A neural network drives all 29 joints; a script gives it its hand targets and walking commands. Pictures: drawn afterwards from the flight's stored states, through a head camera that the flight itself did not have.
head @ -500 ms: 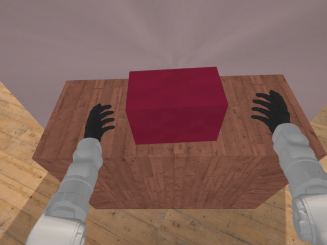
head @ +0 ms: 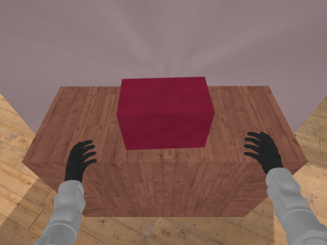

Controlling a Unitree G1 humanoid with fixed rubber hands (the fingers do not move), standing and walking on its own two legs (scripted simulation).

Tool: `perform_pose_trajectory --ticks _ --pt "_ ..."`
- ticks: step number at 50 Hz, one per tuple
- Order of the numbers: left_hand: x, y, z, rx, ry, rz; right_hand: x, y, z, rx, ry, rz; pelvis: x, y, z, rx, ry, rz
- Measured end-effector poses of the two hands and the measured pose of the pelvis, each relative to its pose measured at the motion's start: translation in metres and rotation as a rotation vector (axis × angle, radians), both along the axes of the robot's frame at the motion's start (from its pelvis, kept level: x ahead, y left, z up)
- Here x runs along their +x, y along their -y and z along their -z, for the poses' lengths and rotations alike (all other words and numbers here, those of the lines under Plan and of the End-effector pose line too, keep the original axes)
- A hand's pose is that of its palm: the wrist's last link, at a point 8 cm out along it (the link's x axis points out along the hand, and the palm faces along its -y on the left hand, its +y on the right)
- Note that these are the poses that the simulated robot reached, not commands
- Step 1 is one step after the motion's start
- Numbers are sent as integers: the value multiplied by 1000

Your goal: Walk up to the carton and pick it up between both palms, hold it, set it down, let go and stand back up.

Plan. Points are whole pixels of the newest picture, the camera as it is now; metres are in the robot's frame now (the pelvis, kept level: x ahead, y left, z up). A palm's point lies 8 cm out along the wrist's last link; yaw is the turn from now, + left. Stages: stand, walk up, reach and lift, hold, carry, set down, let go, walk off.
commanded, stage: set down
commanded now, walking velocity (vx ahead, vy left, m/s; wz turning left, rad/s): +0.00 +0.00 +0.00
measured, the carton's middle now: (164, 114) +0.53 +0.02 -0.02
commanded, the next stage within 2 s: none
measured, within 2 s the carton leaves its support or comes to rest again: neither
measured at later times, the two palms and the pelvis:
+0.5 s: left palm (75, 196) +0.26 +0.25 -0.04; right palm (269, 190) +0.27 -0.24 -0.03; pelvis +0.03 +0.01 +0.00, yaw +0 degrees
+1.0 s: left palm (76, 216) +0.22 +0.25 -0.06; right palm (265, 210) +0.23 -0.23 -0.05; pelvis +0.06 +0.01 +0.00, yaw -1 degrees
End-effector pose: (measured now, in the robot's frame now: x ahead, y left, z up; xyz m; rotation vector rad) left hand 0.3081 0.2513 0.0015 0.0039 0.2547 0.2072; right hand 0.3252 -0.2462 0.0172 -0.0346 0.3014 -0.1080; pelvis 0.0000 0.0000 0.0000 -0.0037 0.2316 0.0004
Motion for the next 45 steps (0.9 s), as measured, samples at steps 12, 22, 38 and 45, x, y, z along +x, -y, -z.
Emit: perform_pose_trajectory --ticks 12,22,38,45 --pt "-17 0 14 13 -56 29 -23 -2 21 -2 -30 20 13 -3 -2 0 65 -2" --pt "-41 0 37 10 -98 20 -51 -3 43 -15 -86 4 25 -6 -1 -1 84 3" --pt "-52 1 42 16 -178 43 -57 -11 51 -5 -134 -4 47 -10 -3 -4 127 9" --pt "-69 3 51 19 -266 55 -73 -15 61 -8 -201 -6 53 -8 -4 -4 164 10"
